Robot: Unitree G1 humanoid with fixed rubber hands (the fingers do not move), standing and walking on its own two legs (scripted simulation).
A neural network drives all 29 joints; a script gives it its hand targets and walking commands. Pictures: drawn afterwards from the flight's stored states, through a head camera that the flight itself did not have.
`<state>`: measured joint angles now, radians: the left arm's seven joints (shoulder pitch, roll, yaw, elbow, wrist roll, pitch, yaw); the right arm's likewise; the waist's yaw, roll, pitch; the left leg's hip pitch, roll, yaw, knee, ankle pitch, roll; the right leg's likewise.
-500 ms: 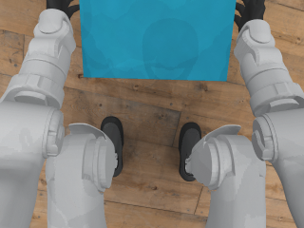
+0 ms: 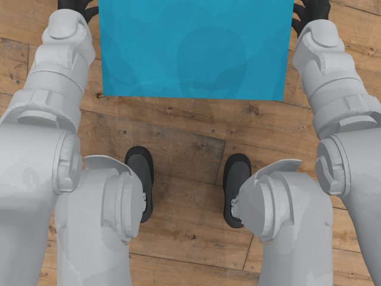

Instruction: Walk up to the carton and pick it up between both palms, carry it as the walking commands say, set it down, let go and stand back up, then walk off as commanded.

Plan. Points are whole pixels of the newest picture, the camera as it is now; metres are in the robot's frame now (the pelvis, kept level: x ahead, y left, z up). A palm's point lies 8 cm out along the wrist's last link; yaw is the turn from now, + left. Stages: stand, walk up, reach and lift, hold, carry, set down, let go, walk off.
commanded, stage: reach and lift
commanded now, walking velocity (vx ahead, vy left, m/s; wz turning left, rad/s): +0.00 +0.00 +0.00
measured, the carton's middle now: (193, 45) +0.51 +0.02 -0.26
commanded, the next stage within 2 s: none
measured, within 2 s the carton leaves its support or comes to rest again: leaves its support in 0.30 s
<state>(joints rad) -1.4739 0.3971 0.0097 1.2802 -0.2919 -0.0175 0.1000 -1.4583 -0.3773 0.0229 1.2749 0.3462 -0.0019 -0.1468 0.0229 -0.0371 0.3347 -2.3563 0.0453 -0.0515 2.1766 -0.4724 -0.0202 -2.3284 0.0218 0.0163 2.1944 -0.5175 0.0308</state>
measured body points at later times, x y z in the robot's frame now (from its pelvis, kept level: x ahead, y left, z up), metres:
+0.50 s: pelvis +0.00 +0.00 +0.01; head +0.34 +0.02 +0.30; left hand +0.54 +0.23 -0.13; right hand +0.55 -0.15 -0.14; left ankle +0.13 +0.14 -0.32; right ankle +0.13 -0.12 -0.32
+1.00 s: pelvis +0.01 +0.00 +0.04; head +0.33 +0.02 +0.35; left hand +0.54 +0.23 -0.08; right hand +0.55 -0.16 -0.08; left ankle +0.13 +0.14 -0.32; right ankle +0.13 -0.12 -0.32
